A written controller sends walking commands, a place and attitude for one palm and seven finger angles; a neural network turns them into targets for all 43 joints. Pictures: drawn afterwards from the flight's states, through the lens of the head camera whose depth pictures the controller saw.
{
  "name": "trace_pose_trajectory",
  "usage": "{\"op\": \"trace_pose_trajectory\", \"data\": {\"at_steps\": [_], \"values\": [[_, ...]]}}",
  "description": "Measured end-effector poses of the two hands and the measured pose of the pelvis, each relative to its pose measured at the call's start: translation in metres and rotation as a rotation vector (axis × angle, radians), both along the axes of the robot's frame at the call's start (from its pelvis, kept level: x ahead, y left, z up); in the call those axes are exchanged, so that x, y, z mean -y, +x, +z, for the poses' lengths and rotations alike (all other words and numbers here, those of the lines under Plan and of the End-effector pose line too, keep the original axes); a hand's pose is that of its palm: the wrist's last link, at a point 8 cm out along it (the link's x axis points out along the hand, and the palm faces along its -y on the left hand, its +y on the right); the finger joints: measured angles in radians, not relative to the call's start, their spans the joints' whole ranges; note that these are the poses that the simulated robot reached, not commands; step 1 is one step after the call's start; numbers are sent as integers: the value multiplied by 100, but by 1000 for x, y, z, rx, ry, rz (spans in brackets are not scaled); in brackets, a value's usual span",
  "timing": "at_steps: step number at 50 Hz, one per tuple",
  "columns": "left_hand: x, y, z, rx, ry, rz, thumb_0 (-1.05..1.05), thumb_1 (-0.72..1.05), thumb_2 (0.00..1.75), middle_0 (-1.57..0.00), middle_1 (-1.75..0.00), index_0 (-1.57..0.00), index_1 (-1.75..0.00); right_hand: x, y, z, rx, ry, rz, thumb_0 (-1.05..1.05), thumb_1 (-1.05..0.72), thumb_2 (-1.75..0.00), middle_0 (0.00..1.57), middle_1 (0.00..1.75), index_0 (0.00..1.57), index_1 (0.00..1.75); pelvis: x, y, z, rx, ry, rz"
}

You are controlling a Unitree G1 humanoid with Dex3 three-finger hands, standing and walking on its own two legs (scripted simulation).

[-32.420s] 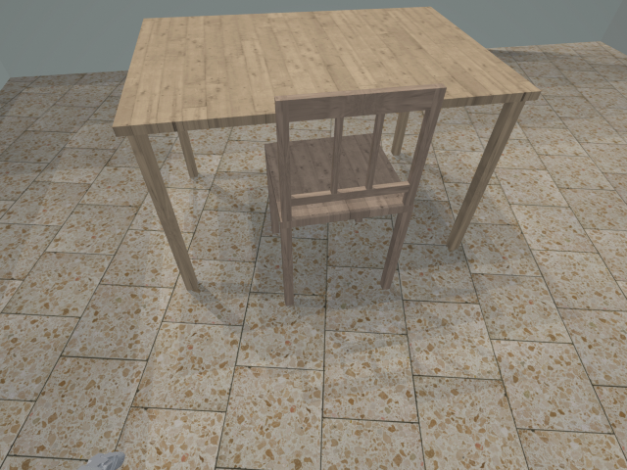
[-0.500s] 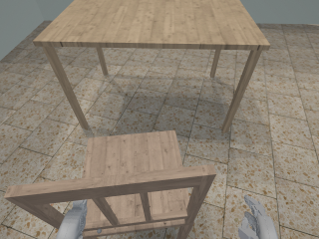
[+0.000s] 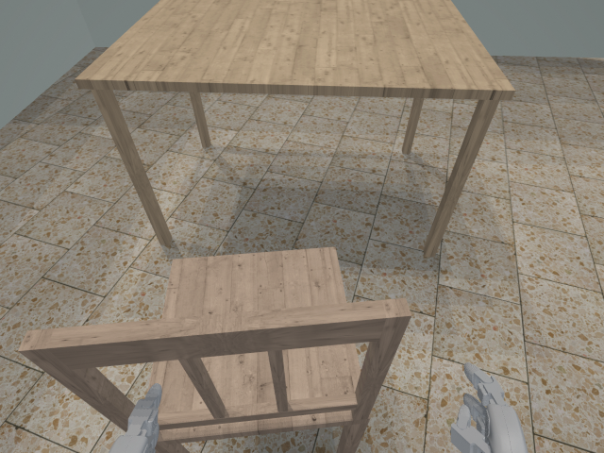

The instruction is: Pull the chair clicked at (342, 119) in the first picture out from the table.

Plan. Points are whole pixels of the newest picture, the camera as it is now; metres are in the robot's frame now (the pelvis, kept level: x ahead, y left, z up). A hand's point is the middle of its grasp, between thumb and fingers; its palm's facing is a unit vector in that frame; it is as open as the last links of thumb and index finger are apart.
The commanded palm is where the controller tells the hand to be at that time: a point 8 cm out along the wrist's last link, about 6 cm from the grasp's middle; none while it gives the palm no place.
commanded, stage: draw the hand back to the body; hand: left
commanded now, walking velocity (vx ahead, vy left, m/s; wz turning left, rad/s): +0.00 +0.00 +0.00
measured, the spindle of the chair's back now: (205, 386) +0.23 +0.16 -0.06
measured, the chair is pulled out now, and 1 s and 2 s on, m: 0.65 0.66 0.63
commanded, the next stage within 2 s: step back with the hand held close in 1.64 s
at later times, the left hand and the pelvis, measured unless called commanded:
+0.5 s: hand out of the picture +0.12 +0.17 +0.04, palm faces +0.01 -0.99 -0.11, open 17.4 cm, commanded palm +0.09 +0.24 +0.10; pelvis -0.01 -0.01 -0.01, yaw +0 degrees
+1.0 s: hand out of the picture +0.12 +0.22 +0.06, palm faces +0.09 -0.88 -0.46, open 11.5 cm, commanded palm +0.13 +0.27 +0.19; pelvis +0.01 -0.01 +0.04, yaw +1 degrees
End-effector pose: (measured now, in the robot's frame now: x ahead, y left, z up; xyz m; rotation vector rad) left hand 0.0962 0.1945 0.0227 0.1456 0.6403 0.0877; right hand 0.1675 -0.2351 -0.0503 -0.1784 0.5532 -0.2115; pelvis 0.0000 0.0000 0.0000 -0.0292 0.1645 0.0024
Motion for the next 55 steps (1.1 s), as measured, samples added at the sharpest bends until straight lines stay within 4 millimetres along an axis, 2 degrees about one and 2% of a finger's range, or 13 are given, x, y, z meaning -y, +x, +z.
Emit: {"op": "trace_pose_trajectory", "data": {"at_steps": [6,13,21,29,33,36,45,55], "values": [[-4,-10,0,27,-31,35,-1,-53,20,0,0,-1,0,2,2,-4,3,-4,-8,1,-91,-90,20,30,20,30,2,-1,-5,-12,-3,-2],[-16,7,36,331,-32,40,-1,-53,20,0,0,0,0,1,0,-16,-4,10,-2,1,-91,-90,20,30,20,30,4,-5,-11,-17,-11,4],[-24,7,31,361,-51,-32,-1,-54,20,0,0,0,0,-1,-8,-26,-23,48,-6,1,-91,-90,20,30,20,30,6,-11,-13,-12,-9,-5],[-33,5,38,301,-40,-83,-1,-51,22,-1,-1,-4,-1,0,-13,-16,-7,52,-33,1,-91,-90,20,30,20,30,6,-10,-3,31,-15,-4],[-40,5,50,191,165,-111,-1,-43,25,-2,-2,-12,-5,-2,-12,-8,-33,19,-1,1,-91,-90,20,30,20,30,6,-7,9,83,-17,0],[-45,5,58,135,239,-93,-1,-34,29,-3,-4,-20,-9,-6,-7,-1,-30,15,15,1,-91,-90,20,30,20,30,6,-3,17,118,-15,0],[-58,5,69,59,300,1,0,-4,44,-7,-10,-35,-19,-17,14,12,-28,19,109,1,-91,-90,20,30,20,30,10,6,34,174,-1,5],[-65,10,78,-13,336,79,0,31,61,-12,-18,-40,-27,-15,42,14,-50,24,170,1,-91,-90,20,30,20,30,17,22,44,193,15,17]]}}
